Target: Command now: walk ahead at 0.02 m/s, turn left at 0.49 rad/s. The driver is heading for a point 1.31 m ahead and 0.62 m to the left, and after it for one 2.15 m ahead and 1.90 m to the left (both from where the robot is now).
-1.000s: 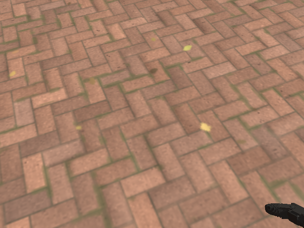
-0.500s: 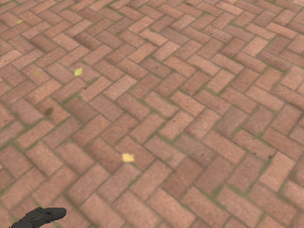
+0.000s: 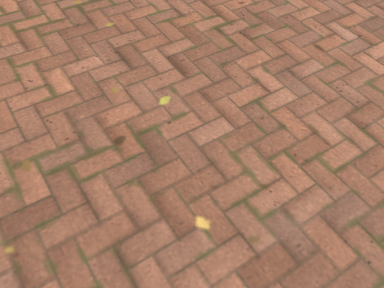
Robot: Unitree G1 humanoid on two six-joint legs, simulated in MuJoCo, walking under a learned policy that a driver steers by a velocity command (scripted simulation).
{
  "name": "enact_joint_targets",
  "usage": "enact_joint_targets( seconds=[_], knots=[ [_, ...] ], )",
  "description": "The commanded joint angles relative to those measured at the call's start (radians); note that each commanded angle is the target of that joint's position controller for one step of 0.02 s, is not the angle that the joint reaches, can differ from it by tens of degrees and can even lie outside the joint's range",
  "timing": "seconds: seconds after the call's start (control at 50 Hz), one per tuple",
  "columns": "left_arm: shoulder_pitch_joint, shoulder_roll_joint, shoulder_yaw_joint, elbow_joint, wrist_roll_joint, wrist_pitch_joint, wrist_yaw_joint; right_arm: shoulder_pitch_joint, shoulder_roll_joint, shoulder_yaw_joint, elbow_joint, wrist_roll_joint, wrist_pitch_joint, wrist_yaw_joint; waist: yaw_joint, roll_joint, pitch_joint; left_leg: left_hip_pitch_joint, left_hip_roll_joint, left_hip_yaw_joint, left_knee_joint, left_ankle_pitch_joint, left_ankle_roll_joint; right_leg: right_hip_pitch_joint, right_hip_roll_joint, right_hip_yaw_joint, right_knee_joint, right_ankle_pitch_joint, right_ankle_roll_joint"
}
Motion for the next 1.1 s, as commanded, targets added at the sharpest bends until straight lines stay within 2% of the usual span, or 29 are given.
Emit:
enact_joint_targets(
  seconds=[0.02, 0.04, 0.06, 0.08, 0.12, 0.22, 0.36, 0.42, 0.44, 0.46, 0.48, 0.5, 0.52, 0.56, 0.62, 0.66, 0.72, 0.8, 0.84, 0.86, 0.88, 0.9, 0.92, 0.94, 0.96, 0.98, 1.0, 1.04, 1.1],
  knots=[
    [-0.119, 0.093, 0.028, -0.107, 0.007, -0.011, 0.007, 0.058, -0.251, -0.055, -0.077, -0.044, -0.046, 0.003, -0.03, 0.214, -0.064, 0.144, 0.324, -0.5, -0.346, 0.507, 0.291, -0.293, 0.079, 0.188, 0.436, -0.254, 0.026],
    [-0.089, 0.103, 0.035, -0.09, -0.002, -0.008, 0.01, 0.002, -0.228, -0.053, -0.084, -0.026, -0.062, -0.001, 0.007, 0.171, -0.058, 0.155, 0.267, -0.42, -0.332, 0.47, 0.229, -0.303, 0.061, 0.21, 0.449, -0.153, 0.016],
    [-0.059, 0.108, 0.04, -0.062, 0.003, -0.005, 0.017, -0.038, -0.193, -0.045, -0.094, -0.003, -0.065, -0.007, 0.024, 0.128, -0.068, 0.169, 0.232, -0.377, -0.317, 0.453, 0.183, -0.303, 0.05, 0.218, 0.44, -0.095, 0.019],
    [-0.05, 0.116, 0.044, -0.055, 0.009, -0.004, 0.022, -0.055, -0.171, -0.037, -0.101, 0.013, -0.064, -0.014, 0.033, 0.132, -0.076, 0.172, 0.216, -0.353, -0.308, 0.492, 0.167, -0.289, 0.049, 0.22, 0.44, -0.048, 0.027],
    [-0.042, 0.098, 0.041, -0.052, 0.001, -0.013, 0.019, -0.024, -0.152, -0.03, -0.103, 0.012, -0.06, -0.025, 0.032, 0.128, -0.118, 0.21, 0.19, -0.331, -0.291, 0.582, 0.169, -0.259, 0.068, 0.222, 0.441, 0.01, 0.041],
    [-0.081, 0.072, 0.026, -0.055, -0.01, -0.028, 0.012, 0.019, -0.18, -0.046, -0.111, 0.019, -0.044, -0.041, 0.001, 0.15, -0.122, 0.277, 0.166, -0.364, -0.27, 0.526, 0.172, -0.232, 0.079, 0.24, 0.198, 0.049, 0.071],
    [-0.056, 0.102, 0.026, -0.042, -0.019, -0.051, -0.016, -0.043, -0.197, -0.055, -0.149, 0.018, -0.022, -0.029, -0.001, 0.189, -0.116, 0.184, 0.144, -0.484, -0.235, 0.532, 0.182, -0.04, 0.11, 0.247, -0.026, 0.015, 0.064],
    [0.022, 0.113, 0.032, -0.019, -0.02, -0.067, -0.03, -0.096, -0.188, -0.05, -0.169, 0.034, -0.012, -0.033, 0.047, 0.183, -0.13, 0.169, 0.098, -0.517, -0.177, 0.517, 0.133, 0.101, 0.11, 0.23, -0.272, 0.159, 0.034],
    [0.055, 0.135, 0.039, -0.007, -0.015, -0.068, -0.031, -0.097, -0.17, -0.045, -0.175, 0.035, -0.01, -0.036, 0.055, 0.157, -0.137, 0.111, 0.059, -0.499, -0.14, 0.411, 0.092, 0.204, 0.063, 0.247, -0.355, 0.281, 0.012],
    [0.075, 0.199, 0.052, -0.011, 0.002, -0.063, -0.025, -0.053, -0.119, -0.03, -0.178, 0.02, -0.012, -0.034, 0.029, -0.008, -0.175, -0.011, -0.026, -0.399, 0.025, 0.144, 0.04, 0.341, -0.122, 0.406, -0.364, 0.404, -0.057],
    [0.049, 0.255, 0.059, -0.01, 0.026, -0.053, -0.021, -0.002, -0.1, -0.029, -0.199, 0.025, -0.019, -0.032, -0.024, -0.258, -0.134, -0.236, -0.191, -0.232, 0.192, -0.289, -0.02, 0.382, -0.293, 0.63, -0.362, 0.64, -0.227],
    [0.032, 0.201, 0.046, -0.029, 0.03, -0.055, -0.021, 0.015, -0.195, -0.053, -0.182, 0.01, -0.027, -0.03, -0.001, -0.197, -0.13, -0.275, -0.111, -0.211, 0.424, -0.314, -0.067, 0.334, -0.372, 0.657, -0.364, 0.636, -0.316],
    [-0.01, 0.146, 0.029, -0.045, 0.024, -0.056, -0.017, 0.013, -0.236, -0.072, -0.163, 0.021, -0.024, -0.026, -0.01, -0.132, -0.108, -0.269, -0.085, -0.203, 0.508, -0.24, -0.08, 0.297, -0.307, 0.551, -0.356, 0.58, -0.288],
    [-0.057, 0.111, 0.016, -0.052, -0.002, -0.049, -0.007, 0.012, -0.198, -0.07, -0.147, 0.019, -0.005, -0.028, -0.008, -0.12, -0.067, -0.299, -0.066, -0.178, 0.567, -0.123, -0.114, 0.281, -0.206, 0.407, -0.352, 0.471, -0.223],
    [-0.003, 0.133, 0.016, -0.034, 0.005, -0.034, 0.01, -0.048, -0.135, -0.046, -0.188, 0.033, -0.001, -0.016, 0.033, -0.142, -0.051, -0.316, -0.045, -0.105, 0.493, -0.051, -0.138, 0.308, -0.176, 0.305, -0.371, 0.515, -0.235],
    [0.032, 0.154, 0.021, -0.027, 0.009, -0.027, 0.015, -0.087, -0.119, -0.036, -0.215, 0.031, -0.004, -0.011, 0.063, -0.147, -0.073, -0.315, -0.018, -0.087, 0.396, -0.046, -0.146, 0.373, -0.203, 0.289, -0.369, 0.543, -0.25],
    [0.018, 0.193, 0.032, -0.034, 0.004, -0.02, 0.005, -0.093, -0.104, -0.024, -0.235, 0.024, -0.005, 0.001, 0.068, -0.155, -0.093, -0.204, 0.01, -0.043, 0.248, -0.039, -0.134, 0.351, -0.222, 0.233, -0.366, 0.564, -0.247],
    [0.04, 0.228, 0.043, -0.029, -0.022, -0.029, -0.022, -0.077, -0.116, -0.024, -0.241, 0.03, 0.002, 0.018, 0.07, -0.157, -0.068, -0.072, 0.005, 0.022, 0.079, -0.022, -0.073, 0.259, -0.239, 0.219, -0.425, 0.113, -0.22],
    [0.018, 0.223, 0.041, -0.027, -0.04, -0.039, -0.034, -0.01, -0.115, -0.03, -0.215, 0.03, -0.004, 0.026, 0.02, -0.137, -0.05, 0.053, -0.016, 0.058, -0.079, 0.049, -0.022, 0.19, -0.232, 0.189, -0.386, -0.016, -0.183],
    [0.025, 0.191, 0.033, -0.021, -0.04, -0.043, -0.038, 0.063, -0.122, -0.039, -0.179, 0.031, -0.009, 0.024, -0.007, -0.107, -0.061, 0.171, -0.046, 0.074, -0.13, 0.056, 0.002, 0.124, -0.204, 0.149, -0.31, -0.058, -0.154],
    [0.036, 0.128, 0.015, -0.016, -0.026, -0.047, -0.044, 0.177, -0.155, -0.059, -0.138, 0.04, -0.015, 0.017, -0.045, 0.001, -0.093, 0.337, -0.025, -0.002, -0.18, 0.032, 0.043, 0.01, -0.15, 0.07, -0.109, -0.098, -0.106],
    [-0.025, 0.041, -0.013, -0.076, 0.012, -0.057, -0.052, 0.268, -0.284, -0.089, -0.139, 0.034, -0.027, 0.003, -0.064, 0.312, -0.094, 0.485, 0.243, -0.466, -0.289, -0.034, 0.179, -0.313, -0.009, -0.026, 0.317, -0.25, -0.008],
    [-0.105, 0.092, -0.002, -0.122, -0.006, -0.082, -0.053, 0.252, -0.277, -0.073, -0.173, 0.014, -0.068, 0.021, -0.087, 0.269, -0.089, 0.426, 0.348, -0.775, -0.425, -0.179, 0.32, -0.48, 0.063, 0.167, 0.462, -0.274, -0.01],
    [-0.106, 0.149, 0.013, -0.122, -0.036, -0.097, -0.062, 0.199, -0.2, -0.051, -0.175, 0.009, -0.094, 0.026, -0.059, 0.199, -0.018, 0.391, 0.341, -0.694, -0.457, -0.223, 0.298, -0.512, 0.001, 0.208, 0.484, -0.182, -0.033],
    [-0.07, 0.169, 0.019, -0.099, -0.039, -0.108, -0.069, 0.163, -0.154, -0.036, -0.174, 0.013, -0.109, 0.023, -0.032, 0.177, 0.024, 0.356, 0.293, -0.584, -0.456, -0.192, 0.254, -0.492, -0.032, 0.206, 0.449, -0.067, -0.049],
    [-0.048, 0.165, 0.021, -0.073, -0.023, -0.115, -0.068, 0.13, -0.138, -0.029, -0.179, 0.016, -0.112, 0.016, -0.015, 0.142, 0.029, 0.343, 0.247, -0.5, -0.452, -0.102, 0.216, -0.462, -0.048, 0.203, 0.404, 0.017, -0.047],
    [-0.041, 0.164, 0.022, -0.063, -0.01, -0.12, -0.07, 0.114, -0.136, -0.023, -0.18, 0.014, -0.112, 0.009, -0.004, 0.145, 0.034, 0.329, 0.216, -0.43, -0.46, 0.017, 0.194, -0.426, -0.055, 0.2, 0.35, 0.088, -0.038],
    [-0.037, 0.139, 0.016, -0.048, -0.008, -0.122, -0.076, 0.129, -0.142, -0.023, -0.18, 0.004, -0.117, -0.002, -0.001, 0.133, 0.013, 0.328, 0.185, -0.34, -0.472, 0.236, 0.177, -0.381, -0.037, 0.176, 0.291, 0.205, -0.016],
    [-0.067, 0.103, 0.002, -0.054, -0.007, -0.118, -0.078, 0.167, -0.146, -0.025, -0.161, 0.01, -0.119, -0.011, -0.012, 0.102, 0.008, 0.334, 0.158, -0.244, -0.476, 0.368, 0.161, -0.364, -0.019, 0.163, 0.15, 0.32, 0.014]
  ],
)
Velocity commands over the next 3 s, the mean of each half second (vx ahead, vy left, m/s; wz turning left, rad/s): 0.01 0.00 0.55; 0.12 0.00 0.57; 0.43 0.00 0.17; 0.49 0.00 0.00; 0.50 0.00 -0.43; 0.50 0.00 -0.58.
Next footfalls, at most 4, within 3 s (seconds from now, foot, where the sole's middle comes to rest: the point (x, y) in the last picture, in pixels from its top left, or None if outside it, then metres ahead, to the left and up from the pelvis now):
0.46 right None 0.11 -0.12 -0.76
0.88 left None -0.01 0.12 -0.76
1.38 right None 0.42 0.17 -0.76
1.88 left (15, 281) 0.51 0.55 -0.76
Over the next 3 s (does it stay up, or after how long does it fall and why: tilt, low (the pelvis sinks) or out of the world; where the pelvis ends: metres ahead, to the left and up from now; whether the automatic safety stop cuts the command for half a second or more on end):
stays up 1.00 0.65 0.00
